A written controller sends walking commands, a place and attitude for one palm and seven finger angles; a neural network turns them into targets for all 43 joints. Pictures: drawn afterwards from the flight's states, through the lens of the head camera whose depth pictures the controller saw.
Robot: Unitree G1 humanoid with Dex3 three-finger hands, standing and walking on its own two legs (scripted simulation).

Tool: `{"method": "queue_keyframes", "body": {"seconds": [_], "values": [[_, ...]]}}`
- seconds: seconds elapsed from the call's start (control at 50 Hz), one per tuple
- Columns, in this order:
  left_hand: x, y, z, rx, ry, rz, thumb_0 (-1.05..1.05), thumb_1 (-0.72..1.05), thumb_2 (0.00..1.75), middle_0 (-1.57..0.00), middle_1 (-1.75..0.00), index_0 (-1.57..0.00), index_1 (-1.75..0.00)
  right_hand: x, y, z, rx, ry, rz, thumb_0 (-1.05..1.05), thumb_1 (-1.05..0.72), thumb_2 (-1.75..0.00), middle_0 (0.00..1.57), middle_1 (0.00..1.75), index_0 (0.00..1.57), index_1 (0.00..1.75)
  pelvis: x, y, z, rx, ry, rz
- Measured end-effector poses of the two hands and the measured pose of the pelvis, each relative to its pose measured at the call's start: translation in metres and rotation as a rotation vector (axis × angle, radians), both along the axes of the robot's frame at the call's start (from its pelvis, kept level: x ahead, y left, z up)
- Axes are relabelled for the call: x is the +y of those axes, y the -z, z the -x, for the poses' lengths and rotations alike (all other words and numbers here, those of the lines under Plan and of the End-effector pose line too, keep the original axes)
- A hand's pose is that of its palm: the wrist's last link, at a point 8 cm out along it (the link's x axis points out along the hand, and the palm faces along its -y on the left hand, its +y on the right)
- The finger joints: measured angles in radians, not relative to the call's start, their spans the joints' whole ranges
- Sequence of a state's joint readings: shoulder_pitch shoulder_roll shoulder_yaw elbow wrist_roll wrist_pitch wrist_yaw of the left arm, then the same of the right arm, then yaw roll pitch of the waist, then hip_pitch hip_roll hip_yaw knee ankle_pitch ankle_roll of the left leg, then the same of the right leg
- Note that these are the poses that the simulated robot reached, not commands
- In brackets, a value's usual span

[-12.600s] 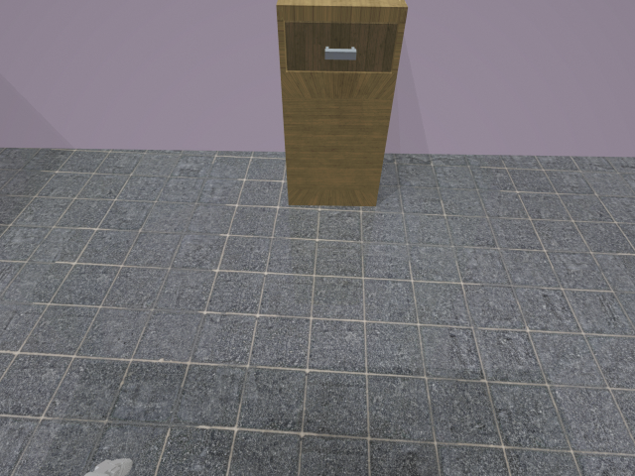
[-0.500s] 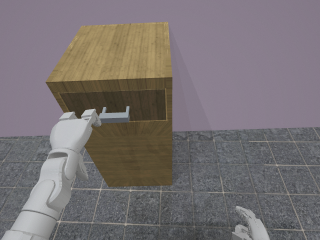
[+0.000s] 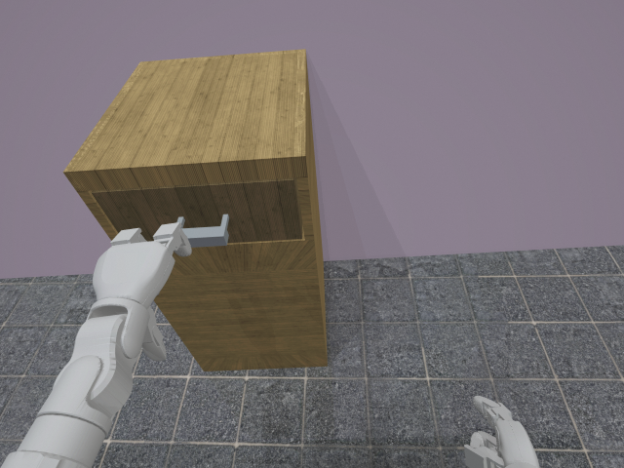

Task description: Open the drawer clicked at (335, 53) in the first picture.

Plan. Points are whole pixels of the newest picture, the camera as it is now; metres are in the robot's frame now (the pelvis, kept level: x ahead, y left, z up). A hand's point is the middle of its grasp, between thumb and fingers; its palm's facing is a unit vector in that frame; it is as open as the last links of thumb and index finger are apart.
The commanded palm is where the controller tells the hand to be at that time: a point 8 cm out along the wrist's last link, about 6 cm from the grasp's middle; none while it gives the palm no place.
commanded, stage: move the hooked fingers above the handle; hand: left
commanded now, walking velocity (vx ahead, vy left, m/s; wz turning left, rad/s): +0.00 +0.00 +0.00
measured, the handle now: (201, 228) +0.52 +0.28 -0.03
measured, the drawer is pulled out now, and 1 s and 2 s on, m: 0.00 0.00 0.00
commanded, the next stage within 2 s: none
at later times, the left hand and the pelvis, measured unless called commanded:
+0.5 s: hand (159, 262) +0.37 +0.28 +0.05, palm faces +0.01 -0.05 -1.00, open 13.8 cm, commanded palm +0.36 +0.28 +0.11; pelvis +0.02 +0.02 -0.01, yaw +0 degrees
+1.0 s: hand (163, 244) +0.42 +0.29 +0.04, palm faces -0.04 +0.00 -1.00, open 13.8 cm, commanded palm +0.40 +0.28 +0.09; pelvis +0.00 +0.03 -0.01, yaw -1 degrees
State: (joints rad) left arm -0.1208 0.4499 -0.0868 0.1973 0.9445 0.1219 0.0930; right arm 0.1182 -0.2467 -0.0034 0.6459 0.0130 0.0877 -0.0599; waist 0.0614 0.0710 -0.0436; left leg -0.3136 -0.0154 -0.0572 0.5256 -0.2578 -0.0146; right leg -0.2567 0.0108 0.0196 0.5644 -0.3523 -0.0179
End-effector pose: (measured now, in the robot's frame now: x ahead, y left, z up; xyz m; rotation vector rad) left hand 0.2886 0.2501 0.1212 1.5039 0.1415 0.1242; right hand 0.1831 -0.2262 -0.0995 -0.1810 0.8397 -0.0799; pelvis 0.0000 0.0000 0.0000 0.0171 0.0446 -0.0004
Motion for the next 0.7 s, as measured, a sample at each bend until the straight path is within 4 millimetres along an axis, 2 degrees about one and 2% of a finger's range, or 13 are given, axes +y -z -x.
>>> {"method": "queue_keyframes", "body": {"seconds": [0.14,0.3,0.4,0.58,0.7], "values": [[0.017,0.000,-0.019,-0.001,-0.024,-0.020,0.00,-0.49,0.30,-0.32,-1.20,-0.32,-1.20,-0.015,0.003,-0.001,0.024,0.017,0.039,0.01,-0.91,-0.90,0.20,0.30,0.20,0.30,-0.006,0.003,-0.005,0.030,-0.009,0.003],[0.020,0.008,-0.038,0.024,0.004,-0.005,0.00,-0.49,0.30,-0.31,-1.20,-0.32,-1.20,-0.023,0.016,0.013,0.096,0.061,0.051,0.01,-0.91,-0.90,0.20,0.30,0.20,0.30,0.001,0.006,-0.013,0.071,-0.004,0.005],[0.019,0.017,-0.049,0.015,0.042,0.005,0.00,-0.49,0.30,-0.31,-1.20,-0.32,-1.20,-0.018,0.021,0.025,0.139,0.087,0.052,0.01,-0.91,-0.90,0.20,0.30,0.20,0.30,0.009,0.008,-0.015,0.090,0.002,0.007],[0.035,0.020,-0.076,-0.025,0.008,-0.026,0.00,-0.49,0.30,-0.32,-1.20,-0.32,-1.20,-0.002,0.030,0.050,0.212,0.117,0.036,0.01,-0.91,-0.90,0.20,0.30,0.20,0.30,0.023,0.011,-0.015,0.123,0.005,0.018],[0.024,0.021,-0.090,-0.009,0.031,-0.024,0.00,-0.49,0.30,-0.31,-1.20,-0.32,-1.20,0.008,0.033,0.063,0.238,0.130,0.017,0.01,-0.91,-0.90,0.20,0.30,0.20,0.30,0.031,0.012,-0.014,0.132,0.010,0.021]]}}
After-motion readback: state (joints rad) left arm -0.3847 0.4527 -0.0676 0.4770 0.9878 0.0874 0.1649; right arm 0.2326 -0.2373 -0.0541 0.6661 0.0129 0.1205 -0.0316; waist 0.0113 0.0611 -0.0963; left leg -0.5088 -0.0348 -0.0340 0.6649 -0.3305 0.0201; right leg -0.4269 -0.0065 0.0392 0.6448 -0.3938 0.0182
